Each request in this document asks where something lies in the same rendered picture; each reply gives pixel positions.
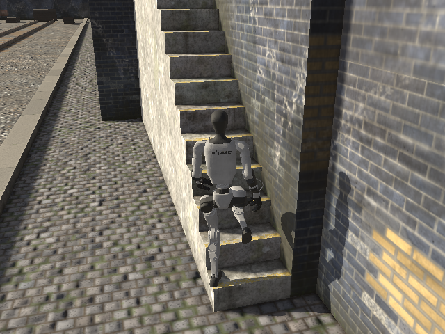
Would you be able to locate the stairs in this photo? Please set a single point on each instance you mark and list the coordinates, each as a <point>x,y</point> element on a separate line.
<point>184,76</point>

